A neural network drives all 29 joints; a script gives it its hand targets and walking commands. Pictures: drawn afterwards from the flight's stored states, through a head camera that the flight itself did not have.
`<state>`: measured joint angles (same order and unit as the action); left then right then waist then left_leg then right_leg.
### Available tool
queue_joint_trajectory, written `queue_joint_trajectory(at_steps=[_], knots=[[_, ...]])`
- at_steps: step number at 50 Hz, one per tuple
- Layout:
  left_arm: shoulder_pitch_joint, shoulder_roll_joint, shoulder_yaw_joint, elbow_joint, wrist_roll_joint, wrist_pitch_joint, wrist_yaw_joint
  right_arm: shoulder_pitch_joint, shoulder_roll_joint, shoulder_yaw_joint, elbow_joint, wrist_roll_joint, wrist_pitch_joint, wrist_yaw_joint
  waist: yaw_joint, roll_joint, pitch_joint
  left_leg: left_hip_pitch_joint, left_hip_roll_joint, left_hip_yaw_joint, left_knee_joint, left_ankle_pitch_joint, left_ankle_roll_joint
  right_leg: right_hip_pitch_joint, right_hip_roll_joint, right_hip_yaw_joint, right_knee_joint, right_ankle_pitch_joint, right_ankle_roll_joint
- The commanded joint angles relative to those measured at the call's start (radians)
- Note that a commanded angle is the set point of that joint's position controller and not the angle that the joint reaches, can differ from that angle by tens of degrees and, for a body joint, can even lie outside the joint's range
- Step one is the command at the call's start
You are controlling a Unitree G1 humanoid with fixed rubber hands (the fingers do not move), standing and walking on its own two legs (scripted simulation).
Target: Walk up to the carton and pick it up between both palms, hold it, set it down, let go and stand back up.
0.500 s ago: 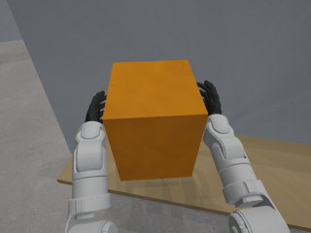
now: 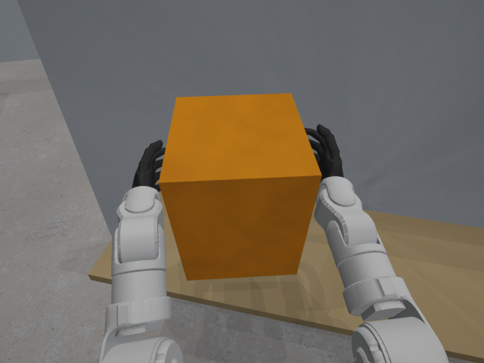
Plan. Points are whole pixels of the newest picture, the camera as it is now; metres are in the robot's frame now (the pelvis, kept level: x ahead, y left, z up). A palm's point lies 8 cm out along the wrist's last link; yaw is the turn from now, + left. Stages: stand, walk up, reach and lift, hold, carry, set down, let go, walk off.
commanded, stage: hold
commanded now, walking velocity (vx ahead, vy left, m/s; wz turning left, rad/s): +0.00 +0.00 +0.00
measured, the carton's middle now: (238, 188) +0.39 +0.01 +0.13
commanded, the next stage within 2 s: none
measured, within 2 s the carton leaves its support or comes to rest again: neither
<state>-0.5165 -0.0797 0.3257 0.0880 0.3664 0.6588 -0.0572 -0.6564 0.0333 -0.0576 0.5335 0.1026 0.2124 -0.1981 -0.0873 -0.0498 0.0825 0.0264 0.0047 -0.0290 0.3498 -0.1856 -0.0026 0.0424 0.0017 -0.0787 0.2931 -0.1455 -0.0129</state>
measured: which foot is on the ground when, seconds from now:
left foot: down 0.00-1.00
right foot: down 0.00-1.00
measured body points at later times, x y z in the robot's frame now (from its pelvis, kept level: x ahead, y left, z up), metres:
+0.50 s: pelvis +0.00 +0.00 +0.00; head -0.04 +0.03 +0.45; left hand +0.37 +0.16 +0.16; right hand +0.38 -0.14 +0.19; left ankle +0.02 +0.12 -0.75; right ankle +0.03 -0.11 -0.75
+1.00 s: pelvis +0.01 +0.00 +0.00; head -0.02 +0.02 +0.45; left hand +0.37 +0.17 +0.16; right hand +0.39 -0.13 +0.18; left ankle +0.02 +0.12 -0.75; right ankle +0.03 -0.11 -0.75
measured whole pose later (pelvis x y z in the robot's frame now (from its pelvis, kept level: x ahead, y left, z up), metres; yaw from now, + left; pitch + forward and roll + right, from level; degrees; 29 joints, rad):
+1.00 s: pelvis +0.01 +0.00 +0.00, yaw +0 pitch -10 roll -1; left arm -0.46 -0.08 0.30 0.01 0.35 0.67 -0.05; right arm -0.62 0.02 -0.01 0.47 0.15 0.21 -0.21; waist -0.08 -0.05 0.09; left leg 0.04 0.01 -0.02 0.34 -0.20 0.00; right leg 0.06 0.00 -0.08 0.27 -0.16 -0.01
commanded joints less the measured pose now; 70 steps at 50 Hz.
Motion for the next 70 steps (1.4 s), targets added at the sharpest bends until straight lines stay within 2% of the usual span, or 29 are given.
queue_joint_trajectory(at_steps=[1,3,4,6,9,11,14,21,22,25,26,29,31,32,40,42,44,45,47,50,51,53,54,55,57,59,63,65,70], knots=[[-0.736,-0.475,-0.522,-0.123,-0.166,-0.073,-0.121,-0.693,0.509,0.364,-0.29,0.048,-0.071,0.113,-0.017,0.086,-0.404,0.026,-0.041,0.072,-0.042,0.229,-0.018,0.107,0.038,-0.036,-0.02,0.145,0.047],[-0.727,-0.43,-0.491,-0.095,-0.146,-0.062,-0.127,-0.684,0.5,0.36,-0.273,0.044,-0.063,0.111,-0.004,0.056,-0.371,0.018,-0.047,0.082,-0.062,0.211,-0.015,0.135,0.04,-0.044,-0.019,0.162,0.061],[-0.762,-0.434,-0.503,-0.144,-0.151,-0.067,-0.128,-0.666,0.508,0.367,-0.25,0.045,-0.059,0.115,-0.001,0.097,-0.391,0.01,-0.042,0.083,-0.064,0.196,-0.015,0.152,0.031,-0.036,-0.022,0.148,0.055],[-0.743,-0.461,-0.496,-0.095,-0.159,-0.063,-0.13,-0.683,0.518,0.367,-0.251,0.046,-0.058,0.114,-0.002,0.038,-0.387,0.005,-0.041,0.081,-0.06,0.191,0.0,0.128,0.026,-0.027,-0.028,0.152,0.056],[-0.723,-0.463,-0.495,-0.132,-0.15,-0.07,-0.124,-0.682,0.53,0.398,-0.283,0.064,-0.065,0.107,0.011,0.047,-0.39,0.017,-0.043,0.069,-0.049,0.243,-0.012,0.147,0.035,-0.033,-0.015,0.206,0.063],[-0.733,-0.446,-0.477,-0.123,-0.131,-0.061,-0.13,-0.676,0.505,0.376,-0.281,0.043,-0.055,0.113,-0.003,0.062,-0.368,0.018,-0.047,0.083,-0.067,0.168,0.001,0.113,0.035,-0.033,-0.027,0.13,0.059],[-0.774,-0.453,-0.483,-0.087,-0.136,-0.068,-0.128,-0.694,0.511,0.322,-0.221,0.018,-0.063,0.13,0.011,0.07,-0.327,-0.04,-0.031,0.083,-0.091,0.071,0.006,0.076,0.029,-0.034,-0.037,0.011,0.049],[-0.797,-0.501,-0.53,-0.138,-0.175,-0.086,-0.108,-0.695,0.527,0.348,-0.246,0.034,-0.082,0.125,-0.016,0.083,-0.46,0.046,-0.037,0.08,-0.055,0.219,-0.011,0.085,0.041,-0.04,-0.029,0.119,0.039],[-0.796,-0.514,-0.551,-0.138,-0.187,-0.085,-0.104,-0.696,0.504,0.342,-0.247,0.052,-0.081,0.124,-0.033,0.119,-0.483,0.053,-0.039,0.083,-0.035,0.252,-0.027,0.082,0.041,-0.037,-0.021,0.144,0.035],[-0.76,-0.483,-0.516,-0.069,-0.147,-0.083,-0.111,-0.661,0.492,0.31,-0.187,0.025,-0.069,0.121,-0.021,0.111,-0.4,0.022,-0.035,0.074,-0.061,0.182,-0.025,0.065,0.04,-0.04,-0.039,0.076,0.044],[-0.807,-0.461,-0.527,-0.145,-0.159,-0.09,-0.106,-0.661,0.496,0.322,-0.199,0.033,-0.073,0.12,-0.026,0.125,-0.41,0.029,-0.042,0.075,-0.06,0.189,-0.023,0.094,0.042,-0.044,-0.027,0.094,0.042],[-0.797,-0.479,-0.512,-0.13,-0.167,-0.081,-0.1,-0.725,0.504,0.345,-0.248,0.057,-0.083,0.125,0.0,0.08,-0.446,0.013,-0.037,0.078,-0.06,0.206,-0.012,0.109,0.042,-0.047,-0.035,0.113,0.043],[-0.724,-0.46,-0.512,-0.098,-0.162,-0.072,-0.095,-0.708,0.511,0.373,-0.258,0.083,-0.081,0.117,0.015,0.1,-0.437,0.03,-0.047,0.077,-0.039,0.236,-0.016,0.122,0.036,-0.036,-0.012,0.177,0.054],[-0.721,-0.461,-0.516,-0.125,-0.159,-0.071,-0.099,-0.692,0.515,0.381,-0.277,0.071,-0.076,0.111,-0.005,0.067,-0.451,0.037,-0.044,0.077,-0.029,0.276,-0.006,0.125,0.036,-0.026,-0.014,0.203,0.042],[-0.708,-0.458,-0.495,-0.147,-0.147,-0.067,-0.121,-0.609,0.518,0.394,-0.247,0.068,-0.046,0.108,0.002,0.063,-0.369,0.017,-0.038,0.071,-0.057,0.254,-0.018,0.138,0.034,-0.036,-0.029,0.195,0.055],[-0.682,-0.453,-0.509,-0.191,-0.16,-0.064,-0.12,-0.654,0.514,0.424,-0.348,0.093,-0.057,0.099,0.02,0.056,-0.43,0.045,-0.046,0.076,-0.041,0.313,-0.013,0.171,0.04,-0.037,-0.014,0.257,0.057],[-0.707,-0.443,-0.546,-0.233,-0.185,-0.062,-0.114,-0.644,0.497,0.441,-0.363,0.119,-0.056,0.092,0.003,0.078,-0.459,0.065,-0.051,0.078,-0.029,0.344,-0.029,0.172,0.045,-0.045,0.0,0.311,0.061],[-0.685,-0.441,-0.546,-0.214,-0.18,-0.059,-0.114,-0.628,0.512,0.44,-0.341,0.1,-0.052,0.09,0.005,0.052,-0.421,0.07,-0.048,0.07,-0.036,0.349,-0.019,0.152,0.042,-0.042,-0.018,0.29,0.059],[-0.711,-0.454,-0.593,-0.277,-0.195,-0.066,-0.115,-0.604,0.511,0.434,-0.341,0.105,-0.051,0.093,-0.011,0.11,-0.432,0.087,-0.043,0.065,-0.023,0.36,-0.042,0.129,0.048,-0.047,-0.017,0.246,0.047],[-0.655,-0.449,-0.562,-0.214,-0.167,-0.056,-0.122,-0.556,0.475,0.394,-0.334,0.071,-0.041,0.098,-0.024,0.103,-0.395,0.054,-0.034,0.069,-0.043,0.31,-0.037,0.108,0.049,-0.041,-0.027,0.199,0.042],[-0.664,-0.458,-0.562,-0.203,-0.163,-0.054,-0.129,-0.522,0.469,0.373,-0.295,0.06,-0.034,0.1,-0.048,0.11,-0.381,0.074,-0.037,0.075,-0.043,0.303,-0.041,0.092,0.048,-0.042,-0.038,0.201,0.04],[-0.684,-0.462,-0.569,-0.234,-0.189,-0.054,-0.134,-0.561,0.482,0.394,-0.308,0.074,-0.042,0.102,-0.031,0.101,-0.385,0.074,-0.034,0.068,-0.037,0.346,-0.051,0.115,0.048,-0.049,-0.026,0.236,0.044],[-0.675,-0.471,-0.591,-0.292,-0.209,-0.063,-0.126,-0.603,0.489,0.421,-0.404,0.103,-0.06,0.098,-0.015,0.114,-0.472,0.116,-0.037,0.062,-0.013,0.429,-0.057,0.136,0.057,-0.058,-0.008,0.312,0.045],[-0.668,-0.48,-0.606,-0.251,-0.199,-0.057,-0.124,-0.578,0.474,0.421,-0.378,0.096,-0.053,0.092,-0.04,0.129,-0.453,0.127,-0.042,0.06,-0.011,0.438,-0.064,0.115,0.059,-0.052,-0.018,0.298,0.048],[-0.669,-0.458,-0.587,-0.215,-0.182,-0.048,-0.126,-0.567,0.471,0.41,-0.35,0.087,-0.039,0.094,-0.042,0.129,-0.388,0.077,-0.04,0.069,-0.026,0.375,-0.059,0.108,0.055,-0.047,-0.028,0.247,0.044],[-0.629,-0.458,-0.549,-0.219,-0.181,-0.041,-0.128,-0.592,0.486,0.426,-0.389,0.094,-0.034,0.095,-0.015,0.069,-0.388,0.064,-0.035,0.065,-0.031,0.349,-0.04,0.161,0.052,-0.043,-0.025,0.258,0.047],[-0.648,-0.446,-0.575,-0.298,-0.192,-0.047,-0.123,-0.577,0.494,0.461,-0.405,0.114,-0.035,0.099,-0.015,0.101,-0.45,0.1,-0.043,0.06,-0.016,0.403,-0.045,0.161,0.051,-0.04,-0.001,0.325,0.048],[-0.708,-0.458,-0.589,-0.312,-0.2,-0.055,-0.123,-0.596,0.502,0.433,-0.39,0.106,-0.037,0.099,-0.013,0.108,-0.453,0.084,-0.04,0.065,-0.022,0.365,-0.051,0.146,0.052,-0.048,-0.012,0.262,0.048],[-0.68,-0.439,-0.498,-0.144,-0.142,-0.036,-0.129,-0.609,0.483,0.39,-0.311,0.06,-0.031,0.113,0.013,0.057,-0.315,-0.012,-0.035,0.08,-0.078,0.198,-0.011,0.11,0.034,-0.031,-0.044,0.117,0.051]])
